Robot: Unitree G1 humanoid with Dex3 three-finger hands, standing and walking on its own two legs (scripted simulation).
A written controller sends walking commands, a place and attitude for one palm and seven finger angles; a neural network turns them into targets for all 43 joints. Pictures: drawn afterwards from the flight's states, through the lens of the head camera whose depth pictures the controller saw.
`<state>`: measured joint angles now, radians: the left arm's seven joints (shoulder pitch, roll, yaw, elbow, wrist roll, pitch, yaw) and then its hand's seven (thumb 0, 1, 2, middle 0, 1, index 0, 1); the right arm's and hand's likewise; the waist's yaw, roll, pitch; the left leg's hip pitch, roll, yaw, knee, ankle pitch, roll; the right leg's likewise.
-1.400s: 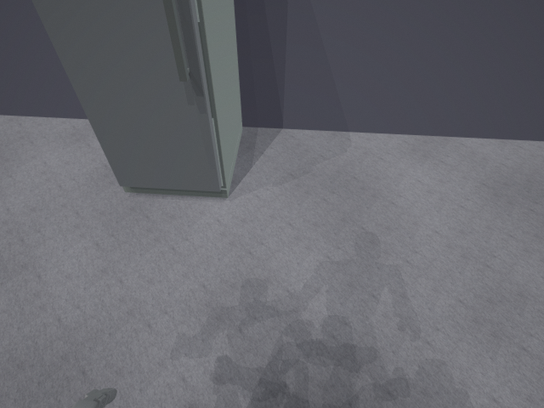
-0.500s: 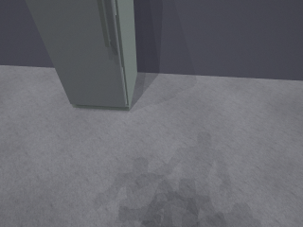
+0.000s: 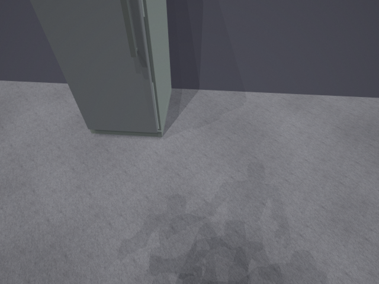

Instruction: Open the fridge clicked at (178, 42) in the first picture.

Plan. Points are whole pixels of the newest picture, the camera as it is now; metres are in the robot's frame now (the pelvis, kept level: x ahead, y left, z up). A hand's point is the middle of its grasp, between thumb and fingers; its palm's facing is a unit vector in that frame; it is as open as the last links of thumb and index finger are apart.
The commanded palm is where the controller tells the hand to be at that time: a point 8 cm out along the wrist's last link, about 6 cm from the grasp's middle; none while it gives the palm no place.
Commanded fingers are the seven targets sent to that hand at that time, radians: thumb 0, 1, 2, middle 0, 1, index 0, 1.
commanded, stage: look at it before walking up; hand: right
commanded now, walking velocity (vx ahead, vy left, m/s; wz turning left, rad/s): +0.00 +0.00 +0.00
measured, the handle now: (126, 4) +1.14 +0.34 +0.14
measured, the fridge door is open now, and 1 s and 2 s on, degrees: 0 0 0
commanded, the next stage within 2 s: walk to a spot facing it in 0.04 s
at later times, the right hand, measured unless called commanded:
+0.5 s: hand out of the picture +0.06 -0.19 -0.18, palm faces -0.12 +0.95 -0.27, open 7.4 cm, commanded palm none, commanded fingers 0.00 -0.90 -0.90 0.20 0.30 0.20 0.30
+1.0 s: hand out of the picture +0.11 -0.21 -0.18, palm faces -0.33 +0.91 -0.23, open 7.4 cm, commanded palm none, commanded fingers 0.00 -0.90 -0.90 0.20 0.30 0.20 0.30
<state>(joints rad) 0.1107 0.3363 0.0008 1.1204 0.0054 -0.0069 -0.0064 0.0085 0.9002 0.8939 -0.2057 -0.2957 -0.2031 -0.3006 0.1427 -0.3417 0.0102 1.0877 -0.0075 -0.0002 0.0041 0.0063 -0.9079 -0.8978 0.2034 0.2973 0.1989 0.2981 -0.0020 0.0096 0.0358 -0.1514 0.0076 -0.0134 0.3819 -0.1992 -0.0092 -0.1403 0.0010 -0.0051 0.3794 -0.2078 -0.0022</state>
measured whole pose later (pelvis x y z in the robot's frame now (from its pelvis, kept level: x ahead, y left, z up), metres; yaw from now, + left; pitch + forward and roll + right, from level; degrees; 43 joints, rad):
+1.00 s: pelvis -0.03 -0.03 -0.01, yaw +25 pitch +1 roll +0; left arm 0.14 0.21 0.04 0.90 0.00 0.01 0.03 0.01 0.90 0.89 -0.20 -0.30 -0.20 -0.30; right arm 0.22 -0.28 -0.09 0.91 -0.02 0.08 0.01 0.01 -0.91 -0.90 0.20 0.30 0.20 0.30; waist -0.03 0.06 0.03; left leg -0.45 -0.11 -0.17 0.69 -0.32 -0.02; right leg -0.26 -0.01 -0.02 0.54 -0.32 0.00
